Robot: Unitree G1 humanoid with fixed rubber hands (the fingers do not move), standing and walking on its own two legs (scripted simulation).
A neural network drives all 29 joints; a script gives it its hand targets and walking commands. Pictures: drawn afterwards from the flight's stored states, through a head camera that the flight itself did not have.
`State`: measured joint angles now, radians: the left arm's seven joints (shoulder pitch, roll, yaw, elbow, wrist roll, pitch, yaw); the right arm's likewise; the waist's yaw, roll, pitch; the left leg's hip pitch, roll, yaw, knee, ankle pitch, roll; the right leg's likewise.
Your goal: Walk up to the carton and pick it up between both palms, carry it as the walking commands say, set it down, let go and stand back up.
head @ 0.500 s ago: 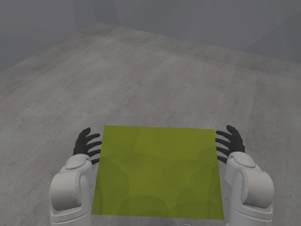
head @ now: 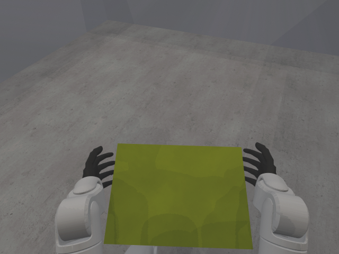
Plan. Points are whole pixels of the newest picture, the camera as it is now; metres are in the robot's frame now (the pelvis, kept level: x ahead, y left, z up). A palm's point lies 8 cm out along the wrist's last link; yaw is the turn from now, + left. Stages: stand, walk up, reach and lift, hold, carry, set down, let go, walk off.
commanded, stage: carry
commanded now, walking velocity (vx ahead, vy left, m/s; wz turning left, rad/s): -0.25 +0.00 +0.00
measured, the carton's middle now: (177, 194) +0.26 +0.00 -0.01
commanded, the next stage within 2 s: none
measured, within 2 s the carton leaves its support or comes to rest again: neither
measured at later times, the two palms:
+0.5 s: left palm out of the picture +0.06 +0.21 +0.10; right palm out of the picture +0.09 -0.14 +0.11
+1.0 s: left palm out of the picture -0.13 +0.19 +0.09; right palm out of the picture -0.11 -0.16 +0.10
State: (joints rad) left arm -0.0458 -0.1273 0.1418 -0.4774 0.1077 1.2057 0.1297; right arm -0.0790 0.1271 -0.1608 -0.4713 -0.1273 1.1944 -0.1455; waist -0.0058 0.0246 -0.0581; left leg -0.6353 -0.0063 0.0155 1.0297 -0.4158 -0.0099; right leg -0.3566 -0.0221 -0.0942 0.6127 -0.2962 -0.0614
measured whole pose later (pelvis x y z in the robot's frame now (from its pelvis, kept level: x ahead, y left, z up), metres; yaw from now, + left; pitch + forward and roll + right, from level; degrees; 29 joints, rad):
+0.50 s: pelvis -0.16 +0.02 +0.01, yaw +2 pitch +3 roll -2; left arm -0.03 -0.13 0.12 -0.56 0.10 1.23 0.16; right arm -0.05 0.13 -0.15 -0.52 -0.13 1.18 -0.13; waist 0.02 0.02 -0.08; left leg -0.39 0.07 0.06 0.56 -0.23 0.02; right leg -0.48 -0.02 -0.06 0.96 -0.45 0.04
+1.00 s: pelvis -0.36 +0.00 +0.00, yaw +3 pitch +3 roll +1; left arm -0.04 -0.13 0.13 -0.53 0.12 1.22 0.14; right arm -0.08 0.13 -0.14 -0.49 -0.13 1.19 -0.14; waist -0.01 -0.05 -0.08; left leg -0.31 -0.01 0.09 0.58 -0.31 0.02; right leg -0.54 -0.07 -0.08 0.63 -0.25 0.00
